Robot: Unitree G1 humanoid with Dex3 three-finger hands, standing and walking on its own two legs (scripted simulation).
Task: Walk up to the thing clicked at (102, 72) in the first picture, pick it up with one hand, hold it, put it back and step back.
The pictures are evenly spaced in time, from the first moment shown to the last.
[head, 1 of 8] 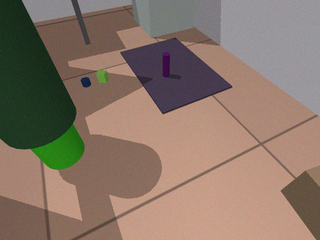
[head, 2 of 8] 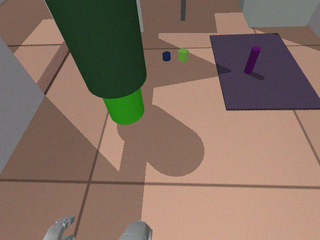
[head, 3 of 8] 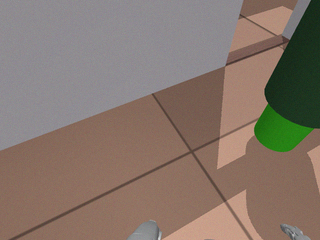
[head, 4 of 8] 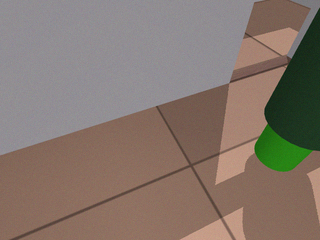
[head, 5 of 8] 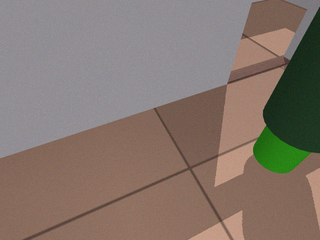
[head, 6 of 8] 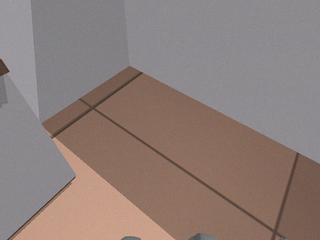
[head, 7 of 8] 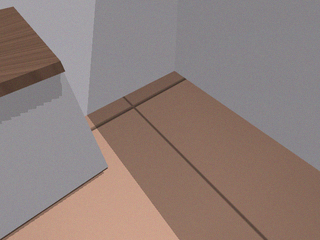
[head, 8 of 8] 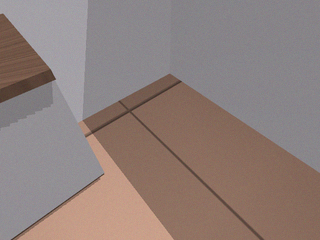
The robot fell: no
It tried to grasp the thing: no
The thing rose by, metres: 0.00
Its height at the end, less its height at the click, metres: +0.00
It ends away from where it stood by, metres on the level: 0.00
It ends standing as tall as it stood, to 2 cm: yes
